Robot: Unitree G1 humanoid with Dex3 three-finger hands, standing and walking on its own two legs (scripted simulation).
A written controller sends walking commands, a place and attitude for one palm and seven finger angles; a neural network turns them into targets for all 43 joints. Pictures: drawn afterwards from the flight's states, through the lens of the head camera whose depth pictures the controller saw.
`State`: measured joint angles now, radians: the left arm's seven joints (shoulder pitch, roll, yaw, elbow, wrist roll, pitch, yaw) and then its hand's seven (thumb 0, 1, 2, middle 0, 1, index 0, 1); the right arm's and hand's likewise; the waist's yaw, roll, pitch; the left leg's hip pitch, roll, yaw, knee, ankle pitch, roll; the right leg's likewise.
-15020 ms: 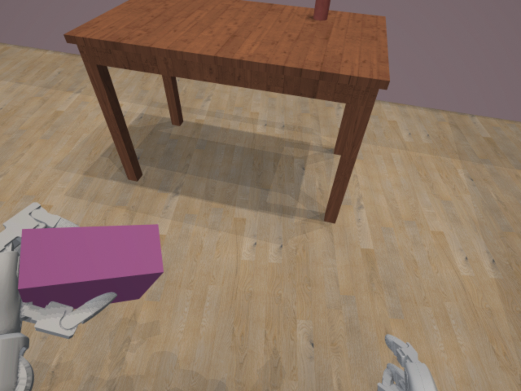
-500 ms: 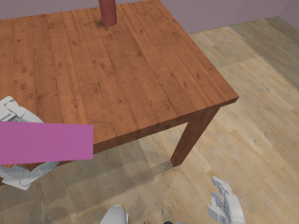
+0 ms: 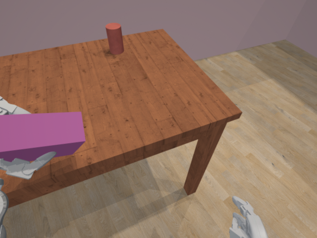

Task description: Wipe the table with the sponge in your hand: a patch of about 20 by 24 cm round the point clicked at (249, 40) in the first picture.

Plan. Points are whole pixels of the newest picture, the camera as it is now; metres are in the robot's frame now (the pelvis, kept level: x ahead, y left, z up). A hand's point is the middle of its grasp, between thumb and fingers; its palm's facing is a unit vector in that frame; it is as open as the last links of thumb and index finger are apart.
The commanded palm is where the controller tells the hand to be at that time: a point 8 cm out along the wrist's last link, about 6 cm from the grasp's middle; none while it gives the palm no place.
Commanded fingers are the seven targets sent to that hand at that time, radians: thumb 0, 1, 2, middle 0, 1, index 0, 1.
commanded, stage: come to a stop and stand still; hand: left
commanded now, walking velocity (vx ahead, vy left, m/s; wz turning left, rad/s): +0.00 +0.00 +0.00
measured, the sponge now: (53, 137) +0.26 +0.24 +0.16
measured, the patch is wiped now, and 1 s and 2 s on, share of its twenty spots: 0.00 0.00 0.00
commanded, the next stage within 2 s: look again from close up in 0.62 s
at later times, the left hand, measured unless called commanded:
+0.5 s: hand (40, 134) +0.27 +0.28 +0.16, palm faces +0.37 -0.85 -0.37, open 9.8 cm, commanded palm +0.20 +0.31 +0.18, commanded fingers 0.00 0.10 1.30 -1.20 -1.60 -1.20 -1.60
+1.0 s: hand (38, 141) +0.25 +0.27 +0.15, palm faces +0.40 -0.83 -0.38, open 9.8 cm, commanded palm +0.19 +0.30 +0.18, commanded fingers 0.00 0.10 1.30 -1.20 -1.60 -1.20 -1.60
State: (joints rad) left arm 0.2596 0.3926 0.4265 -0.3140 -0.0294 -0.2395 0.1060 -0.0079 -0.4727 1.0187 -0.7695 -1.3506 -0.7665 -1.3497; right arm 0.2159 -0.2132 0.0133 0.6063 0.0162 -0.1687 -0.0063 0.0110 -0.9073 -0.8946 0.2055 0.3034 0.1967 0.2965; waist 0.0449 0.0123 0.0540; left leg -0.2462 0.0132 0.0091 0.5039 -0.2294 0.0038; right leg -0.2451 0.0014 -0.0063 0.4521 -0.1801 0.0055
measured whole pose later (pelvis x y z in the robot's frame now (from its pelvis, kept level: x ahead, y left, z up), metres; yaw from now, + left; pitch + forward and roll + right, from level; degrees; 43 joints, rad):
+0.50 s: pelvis +0.04 +0.03 +0.00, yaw +0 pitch +1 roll -1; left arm 0.39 0.36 0.35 -0.46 -0.02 -0.21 0.10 -0.01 -0.47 1.02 -0.77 -1.35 -0.77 -1.35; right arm 0.16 -0.18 0.02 0.55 0.01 -0.12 -0.01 0.01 -0.91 -0.89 0.21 0.30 0.20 0.30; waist 0.03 -0.04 0.06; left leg -0.21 -0.02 0.02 0.46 -0.26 0.04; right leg -0.19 -0.03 0.01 0.38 -0.20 0.05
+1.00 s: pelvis +0.03 +0.02 +0.01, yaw +1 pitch +0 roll -1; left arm 0.43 0.35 0.34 -0.45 -0.03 -0.18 0.11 -0.01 -0.47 1.02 -0.77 -1.35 -0.77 -1.35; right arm 0.19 -0.20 0.01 0.56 0.01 -0.08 -0.03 0.01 -0.91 -0.89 0.21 0.30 0.20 0.30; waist 0.03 -0.01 0.06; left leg -0.19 -0.01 0.01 0.45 -0.25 0.03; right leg -0.17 -0.02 -0.01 0.36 -0.18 0.04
